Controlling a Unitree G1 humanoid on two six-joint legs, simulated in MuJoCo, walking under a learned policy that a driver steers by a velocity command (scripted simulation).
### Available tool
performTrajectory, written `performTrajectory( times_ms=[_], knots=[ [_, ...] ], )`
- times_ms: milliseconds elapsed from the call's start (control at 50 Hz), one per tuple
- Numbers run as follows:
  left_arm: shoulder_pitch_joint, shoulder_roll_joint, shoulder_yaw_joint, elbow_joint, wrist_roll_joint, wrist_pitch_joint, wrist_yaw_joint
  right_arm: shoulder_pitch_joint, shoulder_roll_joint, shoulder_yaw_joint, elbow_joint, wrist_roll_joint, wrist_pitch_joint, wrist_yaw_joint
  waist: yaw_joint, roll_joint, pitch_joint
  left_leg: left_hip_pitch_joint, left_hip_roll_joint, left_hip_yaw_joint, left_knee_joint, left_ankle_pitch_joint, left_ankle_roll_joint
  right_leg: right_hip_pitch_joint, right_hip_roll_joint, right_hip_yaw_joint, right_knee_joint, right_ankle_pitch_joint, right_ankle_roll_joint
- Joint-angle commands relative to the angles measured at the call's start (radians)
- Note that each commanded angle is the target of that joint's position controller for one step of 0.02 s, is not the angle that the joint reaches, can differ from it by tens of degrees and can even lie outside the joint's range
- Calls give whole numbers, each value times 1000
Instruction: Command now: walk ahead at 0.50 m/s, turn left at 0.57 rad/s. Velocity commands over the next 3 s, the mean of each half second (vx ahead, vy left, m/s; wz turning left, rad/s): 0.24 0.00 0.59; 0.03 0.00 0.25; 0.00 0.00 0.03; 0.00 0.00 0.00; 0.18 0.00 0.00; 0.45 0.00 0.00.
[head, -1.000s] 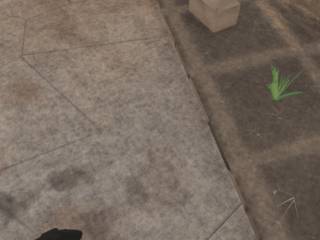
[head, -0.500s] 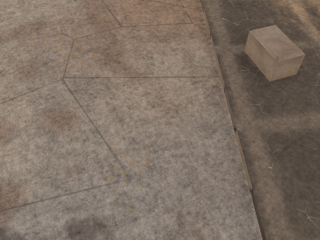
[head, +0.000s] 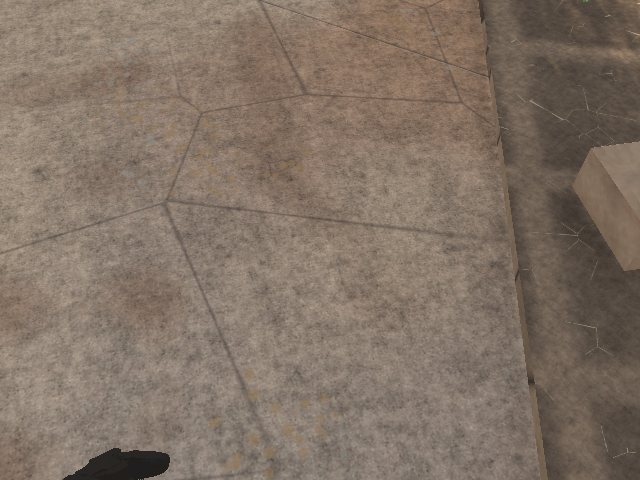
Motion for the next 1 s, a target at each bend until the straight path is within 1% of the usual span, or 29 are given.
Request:
performTrajectory(
  times_ms=[20, 40, 60, 80, 100, 120, 140, 180, 220, 340, 400, 460, 480, 500, 520, 540, 560, 580, 600, 640, 700, 800, 860, 900, 920, 940, 960, 980, 1000],
  knots=[
    [157, 153, 49, -20, -3, -34, 19, -71, -183, -41, -76, 0, -18, -2, 150, 85, -92, -114, 208, -164, 190, 682, 44, 353, 54, -18, -120, -50, -47],
    [291, 212, 67, -3, 15, -47, 35, -68, -140, -28, -89, 13, -27, 8, 208, -4, -200, -204, 140, -99, 418, 564, 16, 565, -80, 107, -162, -142, -92],
    [376, 297, 86, -15, 37, -41, 50, -15, -44, -5, -126, 45, -29, 6, 206, -175, -317, -452, 11, 42, 710, 68, -25, 808, -359, 452, -213, -185, -165],
    [327, 297, 93, -12, 17, -24, 47, 56, -88, -9, -134, 22, -18, -2, 133, -259, -338, -583, 4, 90, 845, -233, -28, 785, -449, 710, -257, -43, -247],
    [261, 191, 72, -31, 4, -17, 42, 36, -127, -17, -94, 2, 2, -10, 111, -79, -205, -601, 76, 83, 909, -164, -31, 660, -412, 566, -227, 52, -247],
    [223, 119, 53, -33, -5, -19, 38, -19, -120, -18, -92, -4, 11, -3, 112, 0, -118, -579, 99, 102, 891, -111, -46, 550, -354, 387, -225, 235, -234],
    [202, 90, 43, -31, -3, -20, 37, -38, -102, -18, -97, -6, 21, 3, 95, -16, -89, -556, 127, 114, 853, -88, -57, 490, -303, 257, -239, 350, -205],
    [210, 98, 44, -14, -8, -28, 37, -45, -87, -17, -106, -20, 49, 19, 80, -97, -71, -519, 132, 142, 839, -57, -80, 423, -250, 114, -250, 532, -195],
    [221, 114, 51, -6, -12, -35, 35, -66, -78, -16, -126, -11, 62, 31, 69, -107, -95, -521, 122, 150, 822, -15, -92, 422, -251, 51, -257, 621, -208],
    [204, 129, 62, 2, -14, -9, 42, -207, -37, 9, -195, -13, 78, 56, 80, -117, -71, -483, 158, 212, 550, 167, -100, 375, -231, -125, -274, 504, -198],
    [224, 160, 76, 8, -14, 1, 36, -263, -42, 11, -222, -12, 76, 60, 103, -125, -72, -398, 144, 253, 409, 167, -82, 375, -242, -161, -230, 450, -178],
    [250, 185, 91, 14, -19, 23, 35, -287, -60, 4, -247, -14, 71, 56, 121, -125, -68, -368, 132, 267, 299, 83, -54, 424, -273, -155, -138, 395, -160],
    [249, 186, 93, 15, -23, 33, 38, -267, -60, 2, -245, -18, 64, 53, 109, -106, -76, -322, 122, 272, 222, 100, -40, 423, -267, -169, -66, 359, -141],
    [274, 179, 94, 25, -22, 41, 39, -214, -70, -4, -228, -29, 49, 43, 85, -33, -111, -221, 108, 251, 117, 193, -21, 396, -232, -201, 72, 284, -105],
    [343, 149, 85, 12, -13, 48, 37, -151, -168, -27, -226, -40, 34, 27, 73, 172, -176, -55, 292, 2, 44, 455, 29, 247, -160, -240, 316, 1, -48],
    [346, 77, 62, -46, -12, 63, 36, -144, -282, -53, -253, -12, 42, 20, 84, 330, -210, 36, 557, -351, 28, 820, 219, -7, 26, -209, 527, -612, 1],
    [288, 120, 71, -32, 2, 86, 43, -65, -230, -49, -224, 26, 48, 15, 21, 163, -256, 38, 535, -274, 47, 855, 272, -7, -4, -64, 631, -587, 5],
    [250, 104, 67, -41, -16, 91, 44, -112, -188, -33, -218, 18, 56, 4, 43, 178, -191, -34, 490, -200, 23, 750, 262, -24, -11, -43, 645, -517, 2],
    [227, 102, 66, -29, -20, 89, 46, -187, -130, -13, -217, 9, 62, -5, 76, 141, -102, -123, 413, -116, -14, 626, 202, -12, -34, -24, 585, -432, -3],
    [267, 123, 74, 3, -1, 94, 43, -278, -76, 8, -226, 5, 63, -12, 123, 160, -82, -198, 325, -21, -29, 608, 139, 72, -23, -43, 524, -343, -6],
    [292, 94, 68, 22, -12, 107, 33, -261, -87, 9, -208, -1, 49, -5, 127, 114, -117, -197, 318, -2, -37, 584, 134, 133, -2, -45, 437, -328, -9],
    [237, 70, 57, 23, -14, 116, 37, -245, -93, 11, -173, -14, 54, 1, 89, 161, -81, -237, 314, -44, -73, 253, 125, 224, 19, -50, 197, -325, -27],
    [258, 62, 54, 40, -20, 106, 44, -251, -95, 14, -151, -12, 60, 1, 99, 140, -68, -263, 316, -81, -57, 181, 110, 312, 38, -61, 37, -286, -46],
    [305, 48, 47, 64, -12, 88, 50, -255, -75, 24, -136, 1, 61, -6, 132, 88, -57, -339, 291, -80, -28, 128, 46, 455, 25, -41, -201, -138, -72],
    [301, 83, 47, 60, 5, 73, 54, -235, -34, 37, -133, 3, 56, -7, 114, 3, -58, -374, 247, -48, 26, 92, -7, 486, -95, 104, -292, -159, -94],
    [222, 153, 58, 44, -2, 65, 53, -203, -9, 40, -131, 12, 52, -4, 50, -114, -25, -347, 119, 78, 61, 74, -43, 376, -209, 234, -333, -147, -142],
    [170, 108, 49, 45, -7, 58, 44, -235, -27, 39, -107, -2, 55, -4, 59, -112, 1, -208, 116, 106, 69, 104, -54, 231, -217, 225, -345, -200, -152],
    [149, 79, 38, 46, -9, 51, 39, -239, -30, 37, -94, -4, 54, 0, 53, -103, 4, -147, 128, 90, 49, 167, -53, 204, -167, 178, -346, -245, -122],
    [160, 82, 39, 57, -10, 48, 39, -241, -38, 35, -79, -4, 50, 3, 65, -111, 3, -124, 140, 81, 36, 210, -53, 212, -127, 143, -339, -269, -97]
  ],
)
